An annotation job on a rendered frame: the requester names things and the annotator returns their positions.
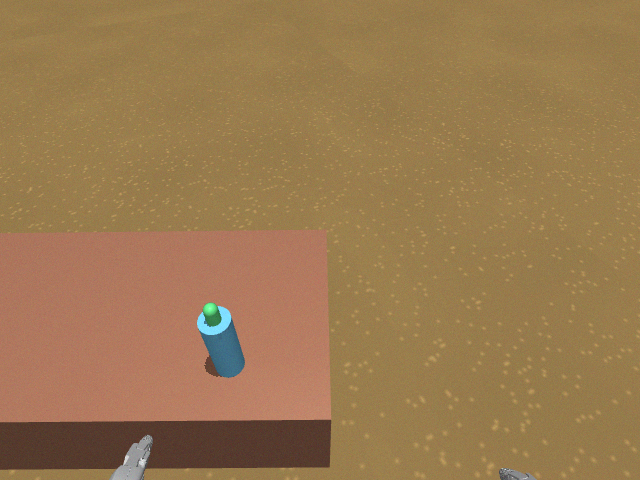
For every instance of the left robot hand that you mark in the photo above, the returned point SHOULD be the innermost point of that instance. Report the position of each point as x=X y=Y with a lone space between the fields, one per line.
x=135 y=462

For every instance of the bottle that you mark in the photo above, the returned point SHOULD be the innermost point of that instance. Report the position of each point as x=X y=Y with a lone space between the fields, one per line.
x=219 y=335

